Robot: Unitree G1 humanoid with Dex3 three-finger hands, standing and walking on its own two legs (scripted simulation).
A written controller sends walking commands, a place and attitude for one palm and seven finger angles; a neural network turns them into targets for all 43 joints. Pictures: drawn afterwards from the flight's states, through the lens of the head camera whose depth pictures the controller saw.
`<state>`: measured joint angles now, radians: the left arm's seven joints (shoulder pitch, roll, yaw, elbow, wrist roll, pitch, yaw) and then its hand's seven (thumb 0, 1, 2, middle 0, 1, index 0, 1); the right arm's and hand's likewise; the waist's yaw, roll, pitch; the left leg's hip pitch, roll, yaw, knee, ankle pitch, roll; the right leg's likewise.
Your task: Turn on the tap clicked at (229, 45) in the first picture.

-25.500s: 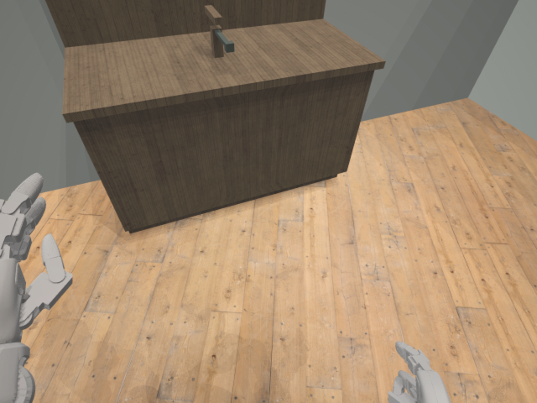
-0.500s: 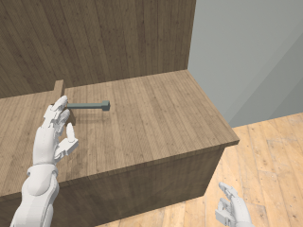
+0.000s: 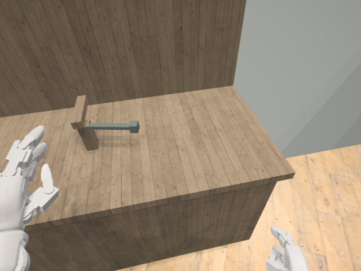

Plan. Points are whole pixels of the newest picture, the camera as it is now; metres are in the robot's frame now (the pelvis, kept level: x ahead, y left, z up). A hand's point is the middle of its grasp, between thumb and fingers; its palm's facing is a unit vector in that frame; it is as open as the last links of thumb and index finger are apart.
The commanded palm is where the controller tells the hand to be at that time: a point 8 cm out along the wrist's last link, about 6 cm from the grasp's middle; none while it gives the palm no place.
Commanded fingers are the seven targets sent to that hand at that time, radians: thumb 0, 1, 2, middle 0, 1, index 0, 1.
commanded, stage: draw the hand back beside the body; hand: left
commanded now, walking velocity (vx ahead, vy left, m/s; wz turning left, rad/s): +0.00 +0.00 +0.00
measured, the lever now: (134, 126) +0.51 +0.22 +0.03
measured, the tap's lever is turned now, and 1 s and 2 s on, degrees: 75 75 75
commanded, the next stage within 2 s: step back with the hand held close in 0.18 s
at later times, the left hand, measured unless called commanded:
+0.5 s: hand (53, 188) +0.19 +0.25 +0.16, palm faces +0.39 -0.84 -0.39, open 7.4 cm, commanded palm +0.14 +0.28 +0.17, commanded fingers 0.00 0.90 0.90 -0.20 -0.30 -0.20 -0.30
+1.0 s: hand (10, 237) +0.11 +0.28 +0.15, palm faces +0.41 -0.82 -0.40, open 7.4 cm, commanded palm +0.07 +0.31 +0.17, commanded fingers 0.00 0.90 0.90 -0.20 -0.30 -0.20 -0.30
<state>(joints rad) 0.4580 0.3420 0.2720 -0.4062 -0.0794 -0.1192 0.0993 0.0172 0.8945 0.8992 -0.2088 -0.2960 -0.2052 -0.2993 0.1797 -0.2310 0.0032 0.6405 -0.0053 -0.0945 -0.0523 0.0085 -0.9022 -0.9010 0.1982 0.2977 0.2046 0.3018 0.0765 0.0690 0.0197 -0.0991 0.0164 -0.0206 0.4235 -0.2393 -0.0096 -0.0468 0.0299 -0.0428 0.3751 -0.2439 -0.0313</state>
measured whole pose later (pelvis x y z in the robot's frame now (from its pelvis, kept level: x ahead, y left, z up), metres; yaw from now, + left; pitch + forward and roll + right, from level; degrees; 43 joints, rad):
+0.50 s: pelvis -0.02 +0.01 +0.00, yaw -1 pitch -2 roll -1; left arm 0.41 0.35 0.33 -0.39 -0.08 -0.15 0.10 0.02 0.89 0.90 -0.21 -0.30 -0.21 -0.30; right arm 0.15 -0.23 0.01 0.59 0.00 -0.06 -0.07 0.01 -0.90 -0.90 0.20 0.30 0.21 0.30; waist 0.04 0.07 0.03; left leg -0.22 0.02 -0.01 0.47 -0.22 -0.01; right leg -0.16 0.03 -0.03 0.41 -0.21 -0.02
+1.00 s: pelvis -0.09 +0.03 -0.01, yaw +0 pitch -1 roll -2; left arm 0.48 0.35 0.33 -0.48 -0.03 -0.17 0.15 0.02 0.89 0.90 -0.21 -0.30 -0.21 -0.30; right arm 0.20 -0.21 0.02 0.57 0.00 -0.07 -0.08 0.01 -0.90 -0.90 0.20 0.30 0.21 0.30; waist 0.03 0.03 0.04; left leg -0.40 -0.01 0.00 0.56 -0.19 0.04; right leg -0.34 0.00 -0.03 0.50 -0.16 0.01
